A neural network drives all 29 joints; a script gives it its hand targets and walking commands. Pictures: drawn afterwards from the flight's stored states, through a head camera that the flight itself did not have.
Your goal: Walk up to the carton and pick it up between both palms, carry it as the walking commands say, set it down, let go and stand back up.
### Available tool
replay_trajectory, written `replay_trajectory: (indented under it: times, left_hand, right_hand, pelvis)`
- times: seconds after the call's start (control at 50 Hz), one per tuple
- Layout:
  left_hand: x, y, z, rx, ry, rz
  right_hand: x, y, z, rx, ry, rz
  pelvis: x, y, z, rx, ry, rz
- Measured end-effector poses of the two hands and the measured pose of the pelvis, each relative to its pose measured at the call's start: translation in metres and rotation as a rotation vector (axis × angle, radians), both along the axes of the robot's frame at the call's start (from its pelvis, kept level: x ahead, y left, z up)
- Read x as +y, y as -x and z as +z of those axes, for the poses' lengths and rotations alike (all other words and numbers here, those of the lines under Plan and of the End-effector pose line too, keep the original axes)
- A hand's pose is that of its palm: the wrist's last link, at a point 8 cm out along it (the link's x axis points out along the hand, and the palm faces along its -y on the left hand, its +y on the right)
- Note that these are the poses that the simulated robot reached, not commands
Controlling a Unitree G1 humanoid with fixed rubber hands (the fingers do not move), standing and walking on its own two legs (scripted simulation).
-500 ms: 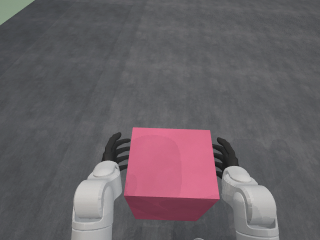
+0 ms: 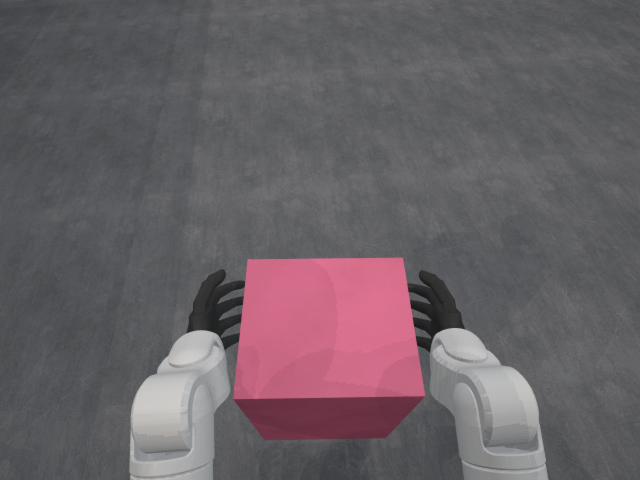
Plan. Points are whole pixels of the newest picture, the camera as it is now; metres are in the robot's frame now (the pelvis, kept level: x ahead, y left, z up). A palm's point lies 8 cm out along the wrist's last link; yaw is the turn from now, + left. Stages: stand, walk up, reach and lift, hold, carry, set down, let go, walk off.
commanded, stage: carry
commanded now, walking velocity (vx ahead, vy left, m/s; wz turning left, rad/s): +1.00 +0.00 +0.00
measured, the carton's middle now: (325, 360) +0.26 -0.01 -0.01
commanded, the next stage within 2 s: none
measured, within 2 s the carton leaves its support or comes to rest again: neither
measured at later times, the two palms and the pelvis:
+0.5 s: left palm (222, 68) +0.82 +0.13 +0.08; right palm (356, 57) +0.84 -0.13 +0.07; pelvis +0.57 -0.03 +0.01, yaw +5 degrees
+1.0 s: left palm out of the picture +1.42 +0.17 +0.08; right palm out of the picture +1.42 -0.09 +0.08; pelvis +1.16 +0.02 -0.01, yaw +2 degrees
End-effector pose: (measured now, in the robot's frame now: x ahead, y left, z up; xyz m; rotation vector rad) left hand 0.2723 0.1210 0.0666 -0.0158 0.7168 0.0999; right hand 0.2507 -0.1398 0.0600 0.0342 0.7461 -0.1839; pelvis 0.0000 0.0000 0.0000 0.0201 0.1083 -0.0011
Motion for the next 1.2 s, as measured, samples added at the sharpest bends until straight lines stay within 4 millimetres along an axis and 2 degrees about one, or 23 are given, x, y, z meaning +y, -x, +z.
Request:
replay_trajectory:
  times: [0.08,0.16,0.22,0.28,0.34,0.4,0.48,0.56,0.6,0.68,0.74,0.82,0.88,0.96,1.02,1.08,1.14,1.2]
  left_hand:
    - [0.008,-0.082,0.014,-0.025,0.012,0.015]
    - [0.015,-0.170,0.021,-0.083,0.022,0.059]
    - [0.016,-0.241,0.013,-0.108,0.021,0.093]
    - [0.011,-0.315,-0.003,-0.112,0.021,0.125]
    - [0.005,-0.382,-0.016,-0.030,0.003,0.132]
    - [0.006,-0.440,-0.013,0.024,-0.005,0.147]
    - [0.012,-0.523,0.006,-0.002,-0.010,0.166]
    - [0.016,-0.619,0.017,-0.068,-0.013,0.149]
    - [0.019,-0.671,0.015,-0.096,-0.013,0.129]
    - [0.025,-0.783,-0.005,-0.103,-0.006,0.068]
    - [0.028,-0.857,-0.012,-0.030,-0.002,0.022]
    - [0.033,-0.943,0.001,0.004,-0.005,-0.001]
    - [0.039,-1.008,0.013,-0.025,0.001,0.009]
    - [0.047,-1.098,0.017,-0.085,0.011,0.055]
    - [0.050,-1.170,0.010,-0.117,0.010,0.097]
    - [0.047,-1.242,-0.006,-0.103,0.003,0.128]
    - [0.047,-1.305,-0.015,-0.019,0.007,0.157]
    - [0.051,-1.363,-0.008,0.024,-0.003,0.174]
  right_hand:
    - [0.007,-0.088,0.019,-0.022,0.022,0.022]
    - [0.014,-0.188,0.029,-0.081,0.038,0.069]
    - [0.015,-0.267,0.020,-0.104,0.039,0.104]
    - [0.010,-0.348,0.001,-0.109,0.033,0.134]
    - [0.004,-0.418,-0.013,-0.030,0.016,0.141]
    - [0.006,-0.481,-0.010,0.023,0.004,0.155]
    - [0.012,-0.567,0.005,-0.004,-0.003,0.172]
    - [0.016,-0.658,0.013,-0.070,-0.011,0.151]
    - [0.019,-0.705,0.010,-0.099,-0.015,0.129]
    - [0.025,-0.799,-0.010,-0.102,-0.015,0.064]
    - [0.028,-0.860,-0.015,-0.030,-0.014,0.015]
    - [0.033,-0.942,-0.001,0.008,-0.013,-0.006]
    - [0.039,-1.011,0.014,-0.020,0.002,0.010]
    - [0.046,-1.114,0.022,-0.078,0.020,0.061]
    - [0.049,-1.196,0.014,-0.110,0.022,0.105]
    - [0.046,-1.277,-0.004,-0.100,0.015,0.136]
    - [0.047,-1.347,-0.011,-0.018,0.016,0.164]
    - [0.052,-1.410,-0.006,0.026,0.005,0.181]
  pelvis:
    - [0.001,-0.089,0.012,0.001,0.033,0.014]
    - [-0.005,-0.183,0.006,-0.006,0.057,0.035]
    - [-0.013,-0.258,-0.011,-0.009,0.068,0.054]
    - [-0.026,-0.337,-0.031,-0.025,0.071,0.068]
    - [-0.033,-0.404,-0.026,-0.008,0.087,0.079]
    - [-0.034,-0.464,-0.009,0.007,0.069,0.103]
    - [-0.031,-0.549,0.006,0.014,0.044,0.106]
    - [-0.020,-0.643,0.003,0.010,0.026,0.077]
    - [-0.011,-0.693,-0.007,0.002,0.014,0.059]
    - [0.011,-0.796,-0.029,-0.019,-0.018,0.020]
    - [0.025,-0.858,-0.019,-0.005,-0.028,0.019]
    - [0.033,-0.942,0.003,0.012,0.002,0.007]
    - [0.035,-1.011,0.010,0.010,0.028,0.012]
    - [0.029,-1.107,0.002,0.000,0.043,0.035]
    - [0.021,-1.184,-0.016,-0.004,0.053,0.058]
    - [0.010,-1.264,-0.032,-0.024,0.081,0.074]
    - [0.004,-1.328,-0.022,-0.003,0.077,0.090]
    - [0.005,-1.389,-0.004,0.013,0.058,0.111]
